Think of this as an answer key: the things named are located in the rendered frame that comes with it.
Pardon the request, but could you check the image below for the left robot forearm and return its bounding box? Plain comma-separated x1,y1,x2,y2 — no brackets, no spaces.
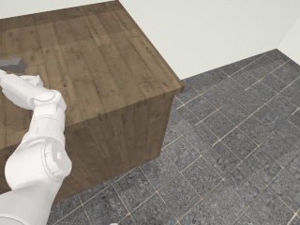
5,86,67,185

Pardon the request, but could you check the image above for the tap lever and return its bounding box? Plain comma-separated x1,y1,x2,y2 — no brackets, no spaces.
0,57,27,73

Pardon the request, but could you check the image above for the left robot hand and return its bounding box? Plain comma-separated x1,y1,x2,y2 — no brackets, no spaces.
0,69,44,110

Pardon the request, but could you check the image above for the counter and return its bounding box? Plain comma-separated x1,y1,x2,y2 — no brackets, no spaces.
0,0,185,205

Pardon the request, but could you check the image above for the robot left upper arm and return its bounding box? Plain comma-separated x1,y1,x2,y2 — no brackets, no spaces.
0,141,72,225

